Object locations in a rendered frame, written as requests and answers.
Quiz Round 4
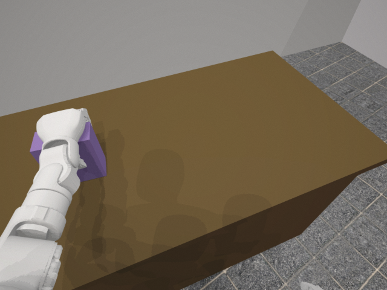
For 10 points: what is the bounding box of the left robot forearm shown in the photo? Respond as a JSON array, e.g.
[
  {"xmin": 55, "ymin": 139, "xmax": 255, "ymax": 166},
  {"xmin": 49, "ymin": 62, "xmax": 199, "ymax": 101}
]
[{"xmin": 0, "ymin": 136, "xmax": 80, "ymax": 249}]

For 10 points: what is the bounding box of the left robot upper arm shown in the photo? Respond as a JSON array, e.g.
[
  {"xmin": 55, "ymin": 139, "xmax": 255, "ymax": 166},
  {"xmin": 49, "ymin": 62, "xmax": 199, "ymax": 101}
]
[{"xmin": 0, "ymin": 236, "xmax": 63, "ymax": 290}]

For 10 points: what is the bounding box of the robot left hand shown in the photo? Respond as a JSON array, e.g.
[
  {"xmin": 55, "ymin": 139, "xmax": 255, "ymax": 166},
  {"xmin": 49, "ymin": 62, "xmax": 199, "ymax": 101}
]
[{"xmin": 36, "ymin": 108, "xmax": 91, "ymax": 170}]

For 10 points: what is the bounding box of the table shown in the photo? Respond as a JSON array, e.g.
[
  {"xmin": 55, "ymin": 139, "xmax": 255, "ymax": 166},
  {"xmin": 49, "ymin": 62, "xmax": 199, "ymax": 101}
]
[{"xmin": 0, "ymin": 51, "xmax": 387, "ymax": 290}]

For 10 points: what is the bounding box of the sponge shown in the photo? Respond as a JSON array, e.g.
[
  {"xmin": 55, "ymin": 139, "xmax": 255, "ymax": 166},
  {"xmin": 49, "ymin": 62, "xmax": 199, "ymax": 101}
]
[{"xmin": 30, "ymin": 121, "xmax": 106, "ymax": 182}]

